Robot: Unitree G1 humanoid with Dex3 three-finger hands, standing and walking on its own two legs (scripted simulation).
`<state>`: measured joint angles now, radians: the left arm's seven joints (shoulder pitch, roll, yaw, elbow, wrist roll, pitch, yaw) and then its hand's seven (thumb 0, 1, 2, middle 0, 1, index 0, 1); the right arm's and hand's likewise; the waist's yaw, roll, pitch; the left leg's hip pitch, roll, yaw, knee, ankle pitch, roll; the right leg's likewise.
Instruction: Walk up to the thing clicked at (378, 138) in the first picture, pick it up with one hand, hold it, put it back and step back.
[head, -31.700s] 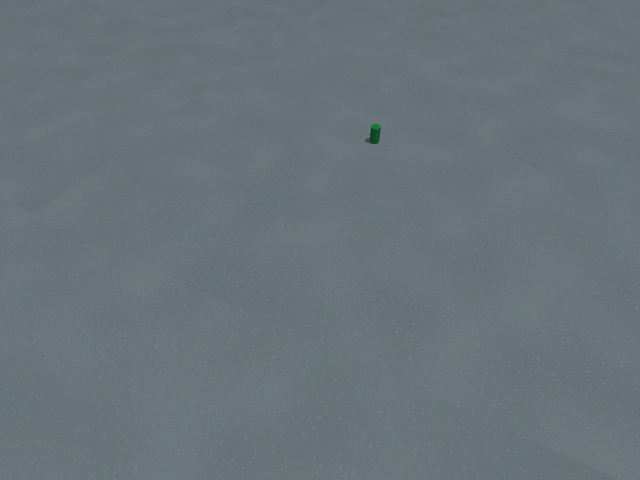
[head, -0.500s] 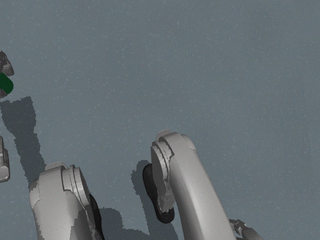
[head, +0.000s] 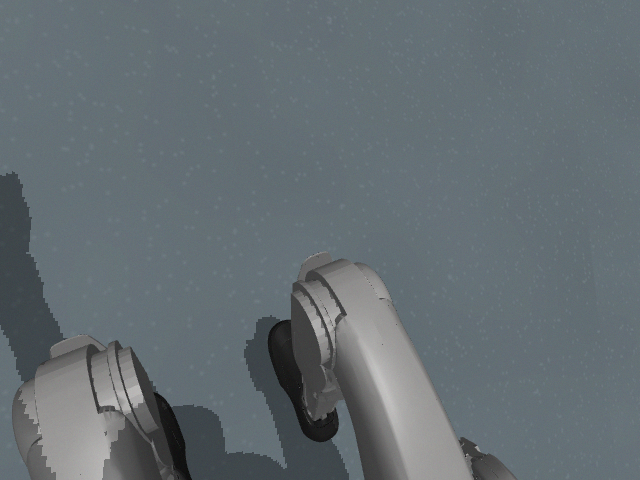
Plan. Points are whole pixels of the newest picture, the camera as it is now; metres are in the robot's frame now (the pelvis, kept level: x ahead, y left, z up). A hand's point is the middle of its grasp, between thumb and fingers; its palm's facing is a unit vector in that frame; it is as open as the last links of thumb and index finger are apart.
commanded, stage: rest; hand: left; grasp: from above
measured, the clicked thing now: out of the picture +0.54 +0.27 -0.21
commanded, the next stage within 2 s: open in 1.48 s
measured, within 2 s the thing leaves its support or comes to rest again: rests again in 1.26 s
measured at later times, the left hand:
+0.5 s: hand out of the picture +0.52 +0.26 -0.22, palm faces -0.46 -0.09 -0.88, open 7.2 cm
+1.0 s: hand out of the picture +0.53 +0.26 -0.24, palm faces -0.46 -0.10 -0.88, open 7.1 cm
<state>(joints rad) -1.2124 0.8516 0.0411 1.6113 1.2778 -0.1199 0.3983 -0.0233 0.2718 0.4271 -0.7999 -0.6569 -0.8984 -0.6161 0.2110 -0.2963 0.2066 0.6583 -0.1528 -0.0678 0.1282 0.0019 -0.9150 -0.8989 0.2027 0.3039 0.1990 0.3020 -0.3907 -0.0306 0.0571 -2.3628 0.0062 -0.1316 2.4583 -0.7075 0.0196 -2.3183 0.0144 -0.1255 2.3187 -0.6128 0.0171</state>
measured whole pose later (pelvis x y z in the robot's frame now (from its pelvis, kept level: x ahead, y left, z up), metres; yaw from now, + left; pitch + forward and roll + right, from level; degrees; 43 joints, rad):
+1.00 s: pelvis +0.00 +0.00 +0.00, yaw -3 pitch +33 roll -13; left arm -1.25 0.97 0.03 1.69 1.26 -0.11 0.47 -0.02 0.30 0.39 -0.78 -0.66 -0.89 -0.61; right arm 0.19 -0.33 0.32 0.61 -0.18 -0.17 0.19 0.00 -0.91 -0.90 0.20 0.30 0.20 0.30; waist -0.45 -0.10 0.16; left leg -2.35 0.02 -0.19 2.50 -0.74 0.02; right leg -2.29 0.03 -0.17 2.31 -0.61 0.03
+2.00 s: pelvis +0.00 +0.01 +0.00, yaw -5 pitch +31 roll -15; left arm -1.29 1.06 0.00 1.73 1.25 -0.12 0.49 0.00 -0.03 0.56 -0.45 -0.75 -0.49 -0.71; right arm 0.16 -0.36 0.37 0.58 -0.20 -0.18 0.19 0.00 -0.91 -0.90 0.20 0.30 0.20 0.30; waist -0.48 -0.12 0.19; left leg -2.35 0.02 -0.21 2.51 -0.72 0.03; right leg -2.27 0.04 -0.19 2.29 -0.59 0.04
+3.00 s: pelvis +0.00 +0.01 +0.02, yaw -2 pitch +35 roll -13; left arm -1.19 0.90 -0.03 1.36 1.17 0.02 0.26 0.00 -0.51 0.98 -0.12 -0.98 -0.11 -0.98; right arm 0.21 -0.33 0.23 0.58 -0.14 -0.05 0.21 0.00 -0.92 -0.90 0.20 0.30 0.20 0.30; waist -0.37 0.01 0.00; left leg -2.32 0.01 -0.17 2.42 -0.73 0.02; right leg -2.26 0.03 -0.16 2.25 -0.62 0.03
